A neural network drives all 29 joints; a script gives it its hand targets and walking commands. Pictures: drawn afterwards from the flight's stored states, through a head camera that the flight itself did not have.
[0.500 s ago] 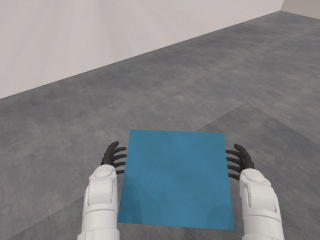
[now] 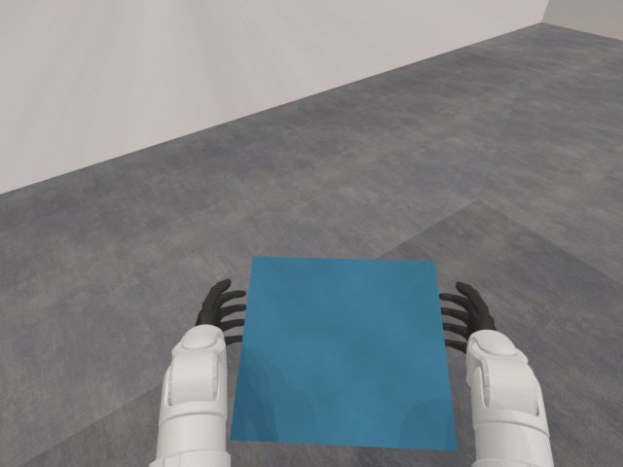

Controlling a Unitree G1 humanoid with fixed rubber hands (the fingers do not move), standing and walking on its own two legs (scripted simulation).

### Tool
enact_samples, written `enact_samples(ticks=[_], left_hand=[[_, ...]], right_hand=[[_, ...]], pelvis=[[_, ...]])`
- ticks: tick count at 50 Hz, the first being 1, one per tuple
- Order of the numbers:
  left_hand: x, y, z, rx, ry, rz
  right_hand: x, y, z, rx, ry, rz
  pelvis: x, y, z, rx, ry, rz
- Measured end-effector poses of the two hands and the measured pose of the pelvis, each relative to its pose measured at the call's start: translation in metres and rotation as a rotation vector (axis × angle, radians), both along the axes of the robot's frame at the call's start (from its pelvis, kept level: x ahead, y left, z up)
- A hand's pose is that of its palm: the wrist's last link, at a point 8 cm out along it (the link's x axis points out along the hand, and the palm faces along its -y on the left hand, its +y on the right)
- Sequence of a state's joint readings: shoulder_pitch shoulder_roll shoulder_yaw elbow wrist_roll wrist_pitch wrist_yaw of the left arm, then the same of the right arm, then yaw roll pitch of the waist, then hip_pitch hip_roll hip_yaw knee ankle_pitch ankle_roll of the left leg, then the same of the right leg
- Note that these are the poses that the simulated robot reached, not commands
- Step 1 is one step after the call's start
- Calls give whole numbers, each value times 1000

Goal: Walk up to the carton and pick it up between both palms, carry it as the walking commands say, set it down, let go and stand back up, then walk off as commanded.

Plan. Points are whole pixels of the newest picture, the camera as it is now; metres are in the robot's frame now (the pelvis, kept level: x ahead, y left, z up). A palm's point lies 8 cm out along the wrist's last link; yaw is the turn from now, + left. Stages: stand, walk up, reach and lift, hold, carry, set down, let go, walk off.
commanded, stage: hold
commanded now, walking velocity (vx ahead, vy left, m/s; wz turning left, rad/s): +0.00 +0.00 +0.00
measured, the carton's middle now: (340, 353) +0.31 +0.00 -0.05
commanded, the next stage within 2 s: carry in 0.48 s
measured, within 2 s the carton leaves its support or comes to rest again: neither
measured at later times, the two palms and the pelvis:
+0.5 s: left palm (210, 334) +0.28 +0.18 +0.04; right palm (478, 341) +0.28 -0.17 +0.04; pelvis +0.00 +0.01 +0.00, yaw +0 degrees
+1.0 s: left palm (251, 357) +0.25 +0.12 +0.04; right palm (532, 367) +0.24 -0.22 +0.04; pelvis -0.02 -0.04 -0.04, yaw +0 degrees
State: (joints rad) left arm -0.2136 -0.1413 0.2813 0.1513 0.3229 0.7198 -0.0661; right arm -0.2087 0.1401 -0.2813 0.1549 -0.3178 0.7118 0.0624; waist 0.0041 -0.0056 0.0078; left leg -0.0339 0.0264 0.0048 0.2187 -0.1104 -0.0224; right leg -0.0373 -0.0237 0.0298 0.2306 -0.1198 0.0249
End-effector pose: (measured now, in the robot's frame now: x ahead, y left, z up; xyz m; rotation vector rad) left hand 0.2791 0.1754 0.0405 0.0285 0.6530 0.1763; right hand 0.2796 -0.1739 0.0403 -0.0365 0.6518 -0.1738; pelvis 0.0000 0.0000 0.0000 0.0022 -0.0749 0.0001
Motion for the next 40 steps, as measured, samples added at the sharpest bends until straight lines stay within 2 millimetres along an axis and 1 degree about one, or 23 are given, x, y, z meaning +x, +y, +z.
enact_samples(ticks=[23, 26, 33, 36, 40], left_hand=[[0, 2, 0, 0, 1, -7], [1, 1, -2, 2, -15, 5], [-2, -9, -3, -11, -39, 89], [-5, -16, -2, -25, -30, 99], [-12, -31, -1, -34, -2, 105]], right_hand=[[-3, 2, 1, 8, -3, -11], [-2, 2, 0, 12, -20, -24], [2, 0, 1, -11, -44, -62], [-2, -7, 2, 1, -35, -75], [-12, -22, 1, 22, -5, -102]], pelvis=[[-1, 6, 0, 1, -3, -1], [-3, 5, -6, 3, 35, 8], [-4, -7, -22, -12, 92, 4], [-7, -15, -28, -18, 111, -1], [-12, -27, -34, -25, 128, -6]])
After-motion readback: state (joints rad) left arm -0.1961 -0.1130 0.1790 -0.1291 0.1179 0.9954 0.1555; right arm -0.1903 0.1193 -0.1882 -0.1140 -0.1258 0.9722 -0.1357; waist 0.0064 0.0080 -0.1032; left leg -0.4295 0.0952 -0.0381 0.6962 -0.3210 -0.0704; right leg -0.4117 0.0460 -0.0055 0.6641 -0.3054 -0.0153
